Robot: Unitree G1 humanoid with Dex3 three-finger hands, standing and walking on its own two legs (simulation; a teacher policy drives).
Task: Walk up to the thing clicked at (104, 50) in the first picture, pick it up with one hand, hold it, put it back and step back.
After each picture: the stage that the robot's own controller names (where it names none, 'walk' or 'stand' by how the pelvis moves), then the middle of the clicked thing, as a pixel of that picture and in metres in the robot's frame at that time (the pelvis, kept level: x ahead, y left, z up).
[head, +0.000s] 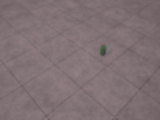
stand; (103, 50) +1.35 -0.28 -0.72
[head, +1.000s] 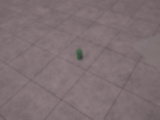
walk; (79, 54) +1.25 +0.09 -0.70
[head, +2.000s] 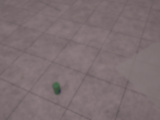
walk; (56, 88) +0.80 +0.27 -0.71
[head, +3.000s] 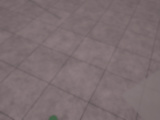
stand; out of the picture +0.47 +0.20 -0.70
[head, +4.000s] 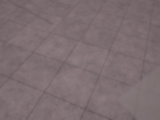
stand; out of the picture +0.42 +0.21 -0.72
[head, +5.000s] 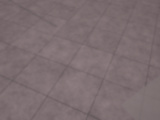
stand; out of the picture +0.39 +0.20 -0.73
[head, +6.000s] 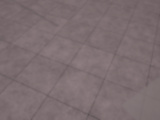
stand; out of the picture +0.39 +0.20 -0.73
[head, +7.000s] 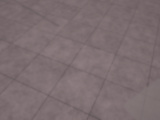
stand; out of the picture +0.39 +0.19 -0.73
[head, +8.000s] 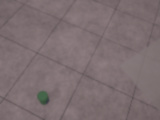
go down; (43, 98) +0.44 +0.21 -0.58
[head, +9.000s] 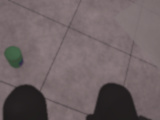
go down; (14, 57) +0.47 +0.26 -0.30
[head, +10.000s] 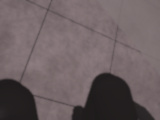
close in; out of the picture +0.46 +0.29 -0.25
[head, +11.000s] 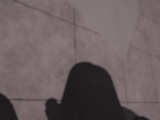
close; out of the picture +0.44 +0.32 -0.22
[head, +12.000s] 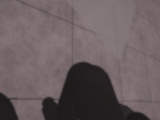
lift; out of the picture +0.43 +0.31 -0.23
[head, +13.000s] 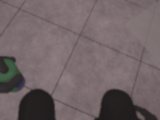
lift; (10, 77) +0.35 +0.24 -0.07
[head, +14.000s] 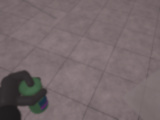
hold; (35, 96) +0.32 +0.16 +0.02
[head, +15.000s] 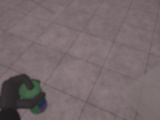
hold; (34, 98) +0.32 +0.17 -0.01
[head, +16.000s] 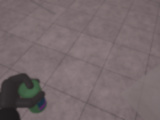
hold; (33, 97) +0.32 +0.17 -0.01
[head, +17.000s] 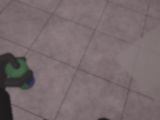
crouch; (21, 75) +0.40 +0.19 -0.07
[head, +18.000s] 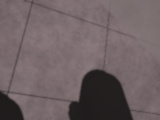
lower; out of the picture +0.48 +0.31 -0.15
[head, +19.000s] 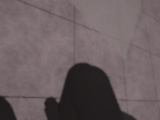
lower; out of the picture +0.42 +0.33 -0.23
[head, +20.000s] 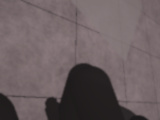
lower; out of the picture +0.41 +0.33 -0.23
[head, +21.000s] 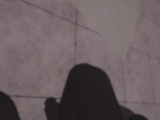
lower; out of the picture +0.41 +0.33 -0.23
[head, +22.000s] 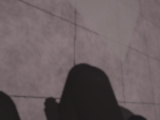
lower; out of the picture +0.42 +0.32 -0.23
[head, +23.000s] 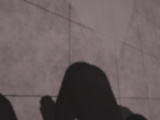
open; out of the picture +0.41 +0.32 -0.23
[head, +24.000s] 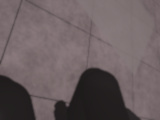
stand; out of the picture +0.42 +0.30 -0.24
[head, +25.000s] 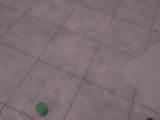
stand; (42, 109) +0.41 +0.21 -0.58
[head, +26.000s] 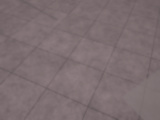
stand; out of the picture +0.39 +0.21 -0.67
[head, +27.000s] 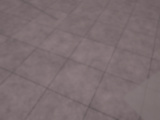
stand; out of the picture +0.39 +0.21 -0.67
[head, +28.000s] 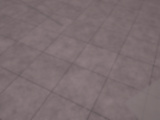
stand; out of the picture +0.40 +0.19 -0.72
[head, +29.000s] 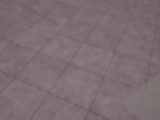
stand; out of the picture +0.39 +0.21 -0.73
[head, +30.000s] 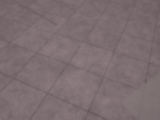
stand; out of the picture +0.37 +0.21 -0.73
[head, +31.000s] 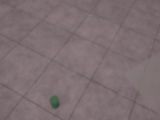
walk; (54, 102) +0.50 +0.16 -0.69
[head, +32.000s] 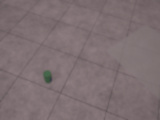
walk; (47, 76) +0.75 +0.25 -0.70
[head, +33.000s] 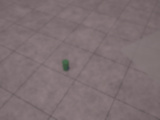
stand; (65, 65) +1.03 +0.19 -0.70
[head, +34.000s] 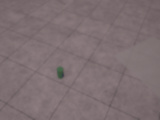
stand; (60, 72) +0.99 +0.19 -0.72
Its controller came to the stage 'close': yes
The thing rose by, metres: 0.70
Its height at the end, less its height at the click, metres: +0.00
